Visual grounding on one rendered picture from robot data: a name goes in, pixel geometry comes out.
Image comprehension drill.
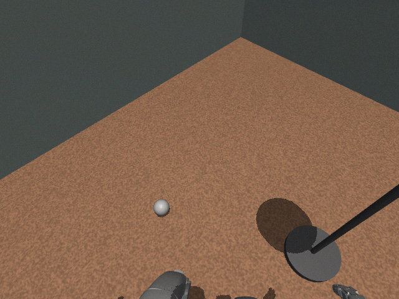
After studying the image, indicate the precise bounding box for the right robot hand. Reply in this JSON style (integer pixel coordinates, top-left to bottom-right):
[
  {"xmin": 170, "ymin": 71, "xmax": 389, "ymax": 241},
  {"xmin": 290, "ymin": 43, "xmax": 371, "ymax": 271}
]
[{"xmin": 332, "ymin": 284, "xmax": 366, "ymax": 299}]

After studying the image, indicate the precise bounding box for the ball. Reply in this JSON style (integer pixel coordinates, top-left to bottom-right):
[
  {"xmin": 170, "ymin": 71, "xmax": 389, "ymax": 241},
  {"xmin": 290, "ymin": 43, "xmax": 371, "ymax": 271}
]
[{"xmin": 153, "ymin": 199, "xmax": 170, "ymax": 216}]

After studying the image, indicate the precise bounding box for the floor lamp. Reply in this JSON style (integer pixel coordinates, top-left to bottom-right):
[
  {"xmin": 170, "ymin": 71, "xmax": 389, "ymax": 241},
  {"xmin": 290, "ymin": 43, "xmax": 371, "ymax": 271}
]
[{"xmin": 284, "ymin": 184, "xmax": 399, "ymax": 282}]

